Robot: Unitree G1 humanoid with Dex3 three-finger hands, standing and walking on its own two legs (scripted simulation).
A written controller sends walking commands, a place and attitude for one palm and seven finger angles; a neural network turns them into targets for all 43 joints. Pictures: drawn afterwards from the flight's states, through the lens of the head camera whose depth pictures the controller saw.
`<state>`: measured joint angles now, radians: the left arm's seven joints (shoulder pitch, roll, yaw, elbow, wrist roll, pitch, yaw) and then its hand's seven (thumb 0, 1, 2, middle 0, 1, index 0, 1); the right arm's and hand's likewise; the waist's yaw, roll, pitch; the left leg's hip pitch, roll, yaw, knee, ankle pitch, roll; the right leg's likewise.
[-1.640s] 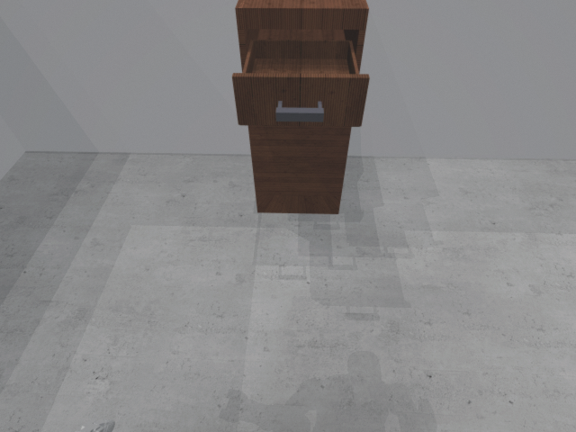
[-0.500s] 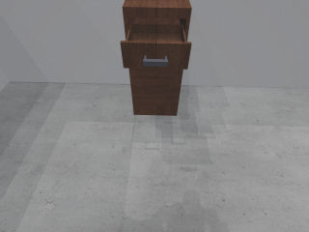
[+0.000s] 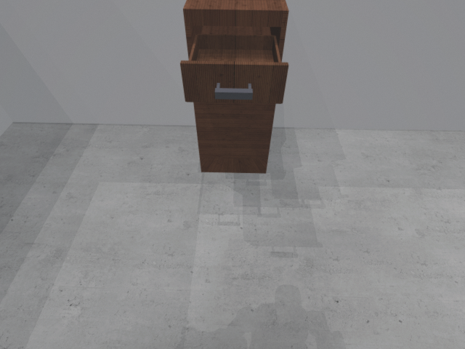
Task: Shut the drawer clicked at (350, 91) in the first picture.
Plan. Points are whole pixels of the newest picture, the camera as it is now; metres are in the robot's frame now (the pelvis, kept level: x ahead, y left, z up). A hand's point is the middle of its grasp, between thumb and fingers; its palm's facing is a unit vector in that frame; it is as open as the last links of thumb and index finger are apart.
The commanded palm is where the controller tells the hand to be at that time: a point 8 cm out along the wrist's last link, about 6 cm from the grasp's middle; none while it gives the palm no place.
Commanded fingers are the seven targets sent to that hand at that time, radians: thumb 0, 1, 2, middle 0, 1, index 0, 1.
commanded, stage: walk to a spot facing it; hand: left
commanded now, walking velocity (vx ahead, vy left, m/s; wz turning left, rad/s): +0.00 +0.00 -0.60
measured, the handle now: (233, 89) +0.87 +0.06 -0.02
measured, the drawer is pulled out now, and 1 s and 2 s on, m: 0.30 0.30 0.30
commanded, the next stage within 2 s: none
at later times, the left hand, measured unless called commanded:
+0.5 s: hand out of the picture +0.04 +0.15 -0.16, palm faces -0.15 -0.97 -0.20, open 7.3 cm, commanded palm none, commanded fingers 0.00 0.90 0.90 -0.20 -0.30 -0.20 -0.30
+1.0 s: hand (182, 238) +0.40 +0.16 -0.17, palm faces -0.49 -0.84 -0.23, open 7.4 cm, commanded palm none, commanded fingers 0.00 0.90 0.90 -0.20 -0.30 -0.20 -0.30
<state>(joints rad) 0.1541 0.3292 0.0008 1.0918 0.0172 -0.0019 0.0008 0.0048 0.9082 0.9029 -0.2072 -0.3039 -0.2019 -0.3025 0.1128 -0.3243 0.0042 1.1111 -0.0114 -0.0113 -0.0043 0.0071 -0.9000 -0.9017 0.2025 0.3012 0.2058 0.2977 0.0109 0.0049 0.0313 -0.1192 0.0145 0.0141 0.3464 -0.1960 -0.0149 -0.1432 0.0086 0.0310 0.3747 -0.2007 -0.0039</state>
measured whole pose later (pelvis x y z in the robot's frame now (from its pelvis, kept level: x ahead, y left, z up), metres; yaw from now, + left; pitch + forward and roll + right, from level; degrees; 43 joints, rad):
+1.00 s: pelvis +0.23 +0.01 -0.01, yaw -35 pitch -1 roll -1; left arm 0.23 0.28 0.11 0.93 0.03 0.03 -0.03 0.01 0.92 0.90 -0.20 -0.30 -0.19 -0.30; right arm 0.24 -0.16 -0.03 0.94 -0.02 -0.06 -0.03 0.00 -0.92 -0.90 0.20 0.30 0.21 0.30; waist 0.03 -0.05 0.05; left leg -0.20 0.07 0.22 0.46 -0.25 0.04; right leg -0.57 -0.05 -0.05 1.15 -0.29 0.03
